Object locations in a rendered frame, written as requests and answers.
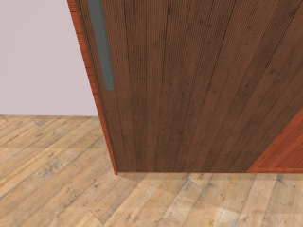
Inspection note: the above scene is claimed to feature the handle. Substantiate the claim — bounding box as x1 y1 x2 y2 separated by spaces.
87 0 115 90

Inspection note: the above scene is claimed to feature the wardrobe door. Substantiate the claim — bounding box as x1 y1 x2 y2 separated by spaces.
75 0 303 173
251 107 303 168

